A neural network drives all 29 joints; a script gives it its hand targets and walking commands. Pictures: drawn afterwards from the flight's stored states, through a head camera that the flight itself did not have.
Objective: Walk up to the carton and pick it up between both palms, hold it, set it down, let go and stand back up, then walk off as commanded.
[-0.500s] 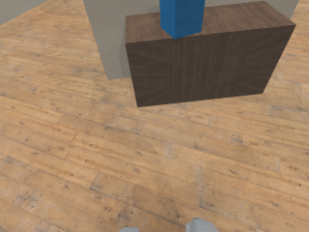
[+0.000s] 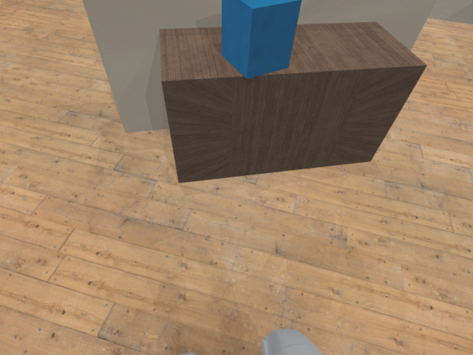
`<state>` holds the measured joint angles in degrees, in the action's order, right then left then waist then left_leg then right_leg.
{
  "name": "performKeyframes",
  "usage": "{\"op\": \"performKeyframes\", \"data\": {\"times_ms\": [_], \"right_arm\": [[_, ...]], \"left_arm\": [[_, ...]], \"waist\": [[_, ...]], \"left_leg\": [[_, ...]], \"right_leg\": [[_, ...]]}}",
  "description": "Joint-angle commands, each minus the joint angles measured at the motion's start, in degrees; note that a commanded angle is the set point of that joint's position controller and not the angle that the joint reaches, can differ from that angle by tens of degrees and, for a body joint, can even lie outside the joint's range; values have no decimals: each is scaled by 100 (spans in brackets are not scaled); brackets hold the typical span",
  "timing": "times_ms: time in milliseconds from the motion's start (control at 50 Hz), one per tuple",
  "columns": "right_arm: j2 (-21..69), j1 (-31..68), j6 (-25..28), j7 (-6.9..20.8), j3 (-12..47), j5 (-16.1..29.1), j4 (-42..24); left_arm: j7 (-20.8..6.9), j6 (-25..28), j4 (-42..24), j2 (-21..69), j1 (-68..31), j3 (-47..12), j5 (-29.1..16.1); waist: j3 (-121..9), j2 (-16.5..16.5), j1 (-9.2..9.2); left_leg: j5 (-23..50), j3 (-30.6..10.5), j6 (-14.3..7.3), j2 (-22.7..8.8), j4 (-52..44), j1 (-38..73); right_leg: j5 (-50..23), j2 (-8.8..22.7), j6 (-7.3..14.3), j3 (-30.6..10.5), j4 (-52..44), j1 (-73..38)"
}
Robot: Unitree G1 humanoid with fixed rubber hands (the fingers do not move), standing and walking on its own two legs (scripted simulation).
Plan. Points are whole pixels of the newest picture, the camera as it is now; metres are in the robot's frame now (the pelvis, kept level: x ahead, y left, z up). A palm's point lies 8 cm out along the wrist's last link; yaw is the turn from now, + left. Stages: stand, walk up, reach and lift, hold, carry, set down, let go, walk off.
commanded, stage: walk up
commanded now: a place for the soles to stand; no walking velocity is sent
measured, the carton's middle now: (257, 30) +1.19 -0.19 -0.01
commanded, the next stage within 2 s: none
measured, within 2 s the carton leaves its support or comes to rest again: neither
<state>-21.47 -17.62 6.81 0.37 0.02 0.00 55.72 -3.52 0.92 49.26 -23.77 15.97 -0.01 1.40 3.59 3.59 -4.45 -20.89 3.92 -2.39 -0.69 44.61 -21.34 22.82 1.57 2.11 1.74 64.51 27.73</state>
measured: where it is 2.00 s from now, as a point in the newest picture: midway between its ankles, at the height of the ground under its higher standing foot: (262, 254)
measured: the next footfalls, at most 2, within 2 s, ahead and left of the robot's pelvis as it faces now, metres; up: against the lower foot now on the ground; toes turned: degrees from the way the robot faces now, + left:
right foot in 0.28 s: +0.26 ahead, -0.18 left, +0.00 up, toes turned -7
left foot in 0.86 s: +0.40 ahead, +0.02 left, +0.00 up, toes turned +5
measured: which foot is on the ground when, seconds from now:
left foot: down 0.00-0.32, up 0.34-0.84, down 0.86-1.00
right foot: up 0.00-0.26, down 0.28-0.90, up 0.92-1.00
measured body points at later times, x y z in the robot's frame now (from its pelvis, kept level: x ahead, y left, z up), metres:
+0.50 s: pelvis +0.16 -0.12 +0.00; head +0.16 -0.12 +0.45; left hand +0.25 +0.19 -0.10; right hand +0.20 -0.43 -0.12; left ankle +0.14 +0.06 -0.63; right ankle +0.22 -0.18 -0.71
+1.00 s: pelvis +0.32 -0.09 +0.00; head +0.35 -0.05 +0.45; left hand +0.39 +0.21 -0.14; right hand +0.41 -0.41 -0.08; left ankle +0.36 +0.01 -0.71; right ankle +0.26 -0.20 -0.65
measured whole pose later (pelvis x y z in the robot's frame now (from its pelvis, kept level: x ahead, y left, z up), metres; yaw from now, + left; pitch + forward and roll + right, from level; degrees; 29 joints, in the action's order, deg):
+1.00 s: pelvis +0.32 -0.09 +0.00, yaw +4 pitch -2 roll -2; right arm -22.4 -16.4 6.7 -0.7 0.0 0.0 50.4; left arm -3.0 0.7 49.3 -23.4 13.2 0.0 1.4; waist 5.2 3.3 -0.2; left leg -19.0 0.9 -1.7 -1.3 44.0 -23.4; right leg 28.1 -0.5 3.3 5.6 63.5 20.7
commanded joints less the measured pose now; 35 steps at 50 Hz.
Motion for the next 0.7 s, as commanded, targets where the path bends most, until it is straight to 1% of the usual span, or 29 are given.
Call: {"op": "performKeyframes", "data": {"times_ms": [0,20,40,80,100,120,140,180,200,220,240,260,280,300,320,340,360,400,420,440,460,480,500,520,540,560,600,640,680], "right_arm": [[-2083,-576,226,-198,-746,-5,-338],[-1950,-515,219,-190,-731,-27,-345],[-1923,-690,225,-199,-719,-6,-283],[-2121,-840,216,-208,-748,-6,-254],[-2165,-743,228,-214,-766,-14,-250],[-2154,-634,231,-195,-753,-50,-308],[-2216,-501,236,-195,-768,-58,-282],[-2184,-271,207,-197,-753,-23,-329],[-2183,-128,215,-180,-752,-38,-374],[-2155,68,190,-150,-718,-40,-484],[-2128,243,156,-135,-734,-23,-465],[-1836,299,133,-121,-646,-83,-475],[-1237,-61,149,-86,-462,-37,-450],[-882,-495,115,-44,-340,71,-466],[-1550,-207,24,-62,-511,37,-427],[-1786,-22,-46,-66,-564,50,-382],[-1795,-4,-52,-47,-577,9,-267],[-1610,-275,-91,6,-592,74,-129],[-1477,-294,-140,40,-585,141,-143],[-1517,-208,-188,53,-584,108,-157],[-1574,-214,-216,39,-625,106,-244],[-1508,-106,-228,39,-601,93,-229],[-1578,-163,-262,46,-626,113,-222],[-1581,-46,-281,70,-615,89,-254],[-1616,-26,-304,79,-654,93,-255],[-1651,164,-286,66,-647,20,-310],[-1705,480,-268,84,-645,7,-466],[-1645,546,-262,109,-603,17,-544],[-1670,676,-231,106,-636,-17,-619]], "left_arm": [[14,55,-482,-1368,-722,689,43],[-3,79,-525,-1240,-885,695,-30],[0,91,-508,-1247,-978,668,7],[8,139,-651,-1226,-1371,651,-4],[-4,171,-716,-1169,-1466,646,1],[-11,190,-760,-1145,-1634,639,1],[-27,225,-753,-1124,-1610,611,5],[-52,271,-718,-1164,-1578,630,24],[-41,286,-624,-1160,-1400,647,9],[-63,307,-565,-1142,-1076,650,-9],[-39,332,-350,-1220,-524,715,20],[21,373,10,-1365,443,803,5],[97,387,196,-1723,1137,998,53],[147,420,77,-2000,1079,954,-17],[149,392,-16,-2046,792,945,-99],[176,376,-132,-2003,380,931,-158],[185,406,-130,-1910,252,890,-120],[226,432,-167,-1696,-124,803,-127],[239,470,-75,-1634,-145,758,-108],[240,491,-22,-1623,-38,734,-105],[235,504,-60,-1622,-84,737,-92],[216,527,-64,-1634,-67,738,-89],[195,500,-124,-1700,-166,780,-86],[190,487,-74,-1664,-202,785,-61],[201,485,-87,-1698,-183,793,-70],[182,498,-116,-1601,-207,744,-51],[151,486,-186,-1697,-11,784,-47],[152,472,-153,-1754,95,842,-42],[162,458,-83,-1749,77,829,-9]], "waist": [[-28,-728,77],[-48,-681,161],[-46,-602,78],[-57,-567,-63],[-44,-476,-20],[60,-601,-42],[124,-451,27],[132,-503,89],[158,-745,192],[-48,-1009,400],[-331,-754,721],[-817,-20,1125],[-1173,1143,1373],[-1237,2020,1079],[-1140,1197,1144],[-646,890,1014],[-125,353,893],[161,371,560],[304,140,512],[376,201,550],[379,-13,494],[508,223,534],[273,319,495],[405,245,525],[486,215,520],[686,-160,548],[671,-116,707],[592,-32,822],[522,-200,849]], "left_leg": [[139,-2946,-454,-1799,-2833,1840],[390,-2685,-619,-1642,-2766,1882],[1136,-2520,-586,-1654,-2563,2068],[1357,-2476,-932,-1817,-2462,2069],[1253,-2474,-1140,-1982,-2475,1977],[1073,-2684,-1251,-2176,-2483,1925],[1271,-2354,-1223,-2061,-2522,1727],[1387,-2317,-1161,-2152,-2249,1332],[1484,-2183,-1178,-2124,-2158,1057],[1566,-1822,-1040,-1941,-1862,775],[1786,-1445,-854,-1864,-1337,152],[2329,-937,-612,-1325,175,-482],[1689,-248,-278,-568,1977,-1146],[-754,-139,-42,240,2910,-2289],[-772,-621,-90,340,3207,-2572],[-421,-806,-60,60,3360,-2437],[-102,-930,12,-79,3282,-2336],[443,-915,77,-279,2722,-1751],[603,-1013,81,-299,2544,-1428],[676,-1006,120,-250,2429,-1441],[658,-1119,142,-331,2248,-1387],[761,-1016,193,-376,2079,-1448],[803,-977,176,-374,1897,-1392],[821,-981,231,-370,1815,-1492],[944,-1025,206,-381,1796,-1628],[770,-1044,257,-477,1673,-1801],[599,-1026,286,-497,1412,-1854],[671,-1028,293,-453,1101,-2060],[571,-952,254,-502,911,-2186]], "right_leg": [[-686,548,-187,-659,-21,1948],[-724,548,-211,-735,-204,1947],[-642,529,-201,-543,-346,2032],[-333,666,-220,-445,-741,2096],[-285,721,-176,-467,-1049,1965],[-137,791,-154,-527,-1241,1998],[-391,720,-111,-400,-1556,1763],[-398,679,-48,-331,-1886,1212],[-418,606,0,-254,-2004,942],[-465,545,48,-201,-2319,151],[-791,457,148,-19,-2686,-1128],[-736,109,231,-241,-2971,-2562],[147,686,264,-1179,-3466,-3324],[1264,1946,421,-3467,-4614,-3622],[2325,2262,659,-4223,-5369,-3327],[2586,2218,552,-4071,-5540,-2602],[2216,2119,367,-3666,-5457,-2087],[1312,1586,-47,-2538,-5392,-1455],[981,1443,-300,-2239,-5399,-1048],[983,1435,-448,-2288,-5517,-1002],[1241,1553,-394,-2247,-5540,-1120],[1323,1464,-199,-2035,-5608,-990],[1491,1371,-255,-1713,-5592,-1255],[1645,1435,-122,-1882,-5662,-1253],[1641,1569,-230,-1882,-5717,-1238],[1931,1701,76,-2092,-5798,-1193],[1981,1731,294,-2010,-5827,-1502],[1544,1700,252,-1848,-5722,-2025],[1235,1757,345,-1723,-5514,-2256]]}}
